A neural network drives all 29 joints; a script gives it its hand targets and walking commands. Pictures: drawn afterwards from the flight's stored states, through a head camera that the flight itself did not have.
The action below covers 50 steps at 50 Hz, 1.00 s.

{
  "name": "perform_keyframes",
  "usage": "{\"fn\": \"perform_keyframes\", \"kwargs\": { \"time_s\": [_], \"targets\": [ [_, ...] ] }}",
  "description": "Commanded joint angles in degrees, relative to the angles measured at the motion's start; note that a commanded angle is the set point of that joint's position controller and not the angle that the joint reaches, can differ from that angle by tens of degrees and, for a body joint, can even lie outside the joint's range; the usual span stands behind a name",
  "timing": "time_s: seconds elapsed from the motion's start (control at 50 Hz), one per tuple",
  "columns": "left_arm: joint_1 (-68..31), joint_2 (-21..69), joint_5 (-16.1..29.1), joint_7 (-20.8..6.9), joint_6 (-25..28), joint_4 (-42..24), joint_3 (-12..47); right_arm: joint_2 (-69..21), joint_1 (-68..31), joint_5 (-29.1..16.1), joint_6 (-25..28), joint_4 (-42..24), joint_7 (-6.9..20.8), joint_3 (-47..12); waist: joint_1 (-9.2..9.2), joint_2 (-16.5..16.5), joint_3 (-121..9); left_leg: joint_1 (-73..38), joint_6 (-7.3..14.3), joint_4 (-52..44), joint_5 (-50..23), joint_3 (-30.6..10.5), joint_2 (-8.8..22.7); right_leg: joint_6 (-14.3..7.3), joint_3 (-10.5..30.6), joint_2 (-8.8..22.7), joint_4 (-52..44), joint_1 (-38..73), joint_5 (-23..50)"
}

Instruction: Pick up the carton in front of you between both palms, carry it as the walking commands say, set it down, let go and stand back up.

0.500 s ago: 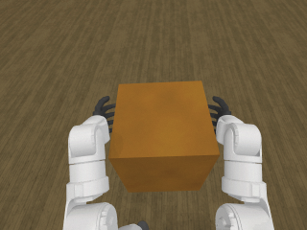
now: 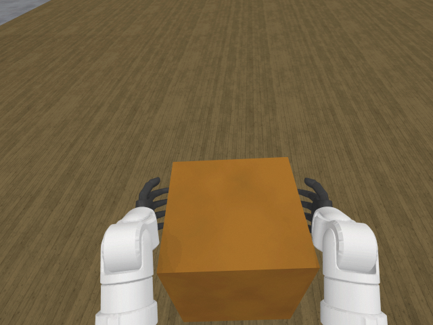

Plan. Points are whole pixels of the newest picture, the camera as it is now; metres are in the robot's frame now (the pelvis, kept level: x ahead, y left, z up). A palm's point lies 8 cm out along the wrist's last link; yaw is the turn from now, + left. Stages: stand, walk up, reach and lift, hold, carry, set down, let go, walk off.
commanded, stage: carry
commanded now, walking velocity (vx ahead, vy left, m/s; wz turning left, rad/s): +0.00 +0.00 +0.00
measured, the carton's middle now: (233, 243) +0.26 +0.00 +0.02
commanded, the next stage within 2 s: none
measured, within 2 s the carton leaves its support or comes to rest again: neither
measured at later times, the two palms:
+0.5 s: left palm (145, 193) +0.33 +0.16 +0.09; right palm (304, 190) +0.33 -0.14 +0.08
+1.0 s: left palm (139, 214) +0.28 +0.16 +0.09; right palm (309, 212) +0.28 -0.14 +0.09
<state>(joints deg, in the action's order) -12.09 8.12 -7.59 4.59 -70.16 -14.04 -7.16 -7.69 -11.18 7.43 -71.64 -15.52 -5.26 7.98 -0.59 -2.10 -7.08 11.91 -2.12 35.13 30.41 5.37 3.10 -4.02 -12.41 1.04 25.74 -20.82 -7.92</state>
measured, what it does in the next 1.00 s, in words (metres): steps on the spot: left foot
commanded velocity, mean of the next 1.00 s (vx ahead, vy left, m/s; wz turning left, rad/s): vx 0.00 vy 0.00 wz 0.00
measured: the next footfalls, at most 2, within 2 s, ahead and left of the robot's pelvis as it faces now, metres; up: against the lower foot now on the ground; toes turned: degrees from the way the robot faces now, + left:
left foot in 0.02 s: +0.00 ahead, +0.12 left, +0.00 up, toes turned +3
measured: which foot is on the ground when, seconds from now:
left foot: up 0.00-0.00, down 0.02-1.00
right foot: down 0.00-1.00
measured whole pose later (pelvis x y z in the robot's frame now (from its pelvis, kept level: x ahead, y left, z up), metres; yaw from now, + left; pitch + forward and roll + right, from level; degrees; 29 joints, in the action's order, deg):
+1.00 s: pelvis +0.02 +0.01 +0.00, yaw +0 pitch +2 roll +0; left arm -9.4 7.7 -8.1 3.8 -68.3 -12.6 -6.7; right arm -7.6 -8.6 8.2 -69.1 -13.2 -4.7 6.1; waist -0.2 -0.3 -8.8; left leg 10.2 0.2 29.3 20.5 8.2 2.5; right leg -2.2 -10.3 2.9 29.6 -19.5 -11.8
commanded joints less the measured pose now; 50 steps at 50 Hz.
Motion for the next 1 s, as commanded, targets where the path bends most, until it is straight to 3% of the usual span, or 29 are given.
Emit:
{"fn": "perform_keyframes", "kwargs": {
  "time_s": [0.0, 0.02, 0.04, 0.08, 0.16, 0.26, 0.48, 0.76, 0.98],
  "targets": [
    [-24.53, 55.00, 24.51, -15.39, 0.20, -2.66, 40.14, -53.25, -28.93, -24.26, 1.31, -4.28, 15.34, -42.34, 0.63, 9.02, -17.17, -2.17, 0.33, -12.77, -12.52, 1.01, 0.74, -0.51, 13.02, 13.32, -7.57, 16.46, 12.57],
    [-24.58, 54.85, 24.39, -15.46, 0.56, -2.70, 40.38, -53.52, -28.87, -24.15, 1.62, -4.46, 15.22, -42.62, 0.50, 7.97, -17.41, -5.11, 0.06, -13.88, -16.58, 0.47, 2.01, 0.41, 11.56, 12.24, -7.30, 14.39, 8.31],
    [-26.04, 54.48, 24.65, -15.66, 0.60, -3.81, 40.83, -53.98, -29.01, -23.76, 1.97, -4.34, 15.02, -42.61, 0.60, 4.34, -16.25, -2.72, 0.02, -15.21, -18.14, -2.08, 4.96, 1.56, 8.63, 10.57, -5.60, 16.05, 7.20],
    [-26.11, 53.39, 24.87, -15.53, 0.39, -3.61, 41.02, -52.62, -28.78, -23.53, 1.62, -4.48, 14.84, -42.32, 0.33, 2.12, -13.80, -3.66, 0.43, -11.81, -27.84, -2.39, 7.47, 2.10, 8.42, 9.64, -1.87, 14.32, 17.58],
    [-21.51, 50.95, 23.36, -15.08, -0.47, -0.66, 40.16, -50.47, -23.83, -22.68, 0.93, -1.07, 14.90, -40.80, 0.46, 1.48, -15.12, -3.88, 0.51, -7.90, -42.11, -2.00, 7.03, 1.86, 8.10, 9.52, 4.35, 14.84, 30.95],
    [-23.77, 52.29, 23.65, -14.95, 0.07, -1.74, 40.64, -51.97, -26.18, -23.63, 1.55, -1.71, 15.39, -41.29, 0.53, 0.81, -15.22, -4.29, 0.60, -6.15, -48.08, -1.76, 6.49, 2.04, 7.48, 8.52, 6.56, 13.14, 31.25],
    [-22.36, 52.12, 23.74, -14.72, 0.39, -3.66, 40.97, -51.55, -25.33, -24.05, 1.87, -4.43, 15.19, -42.15, 0.54, 1.09, -15.50, -4.74, 1.65, -5.13, -44.69, -1.73, 6.51, 1.46, 8.32, 8.21, 7.91, 11.60, 24.35],
    [-23.42, 51.36, 23.50, -15.05, -0.26, -2.88, 40.68, -50.87, -26.35, -23.79, 1.26, -3.71, 15.28, -42.07, 0.45, 2.00, -10.13, -0.40, 2.61, -9.73, -25.30, -2.36, 6.01, 1.46, 9.58, 8.71, 2.33, 10.14, 12.90],
    [-22.76, 52.40, 21.58, -15.57, 2.50, 1.19, 41.16, -52.15, -25.63, -21.77, 4.03, 0.51, 15.86, -42.42, 0.39, 2.04, -8.28, 2.15, 3.24, -12.06, -17.81, -2.96, 5.88, 1.86, 10.11, 8.60, -0.30, 8.98, 5.84]
  ]
}}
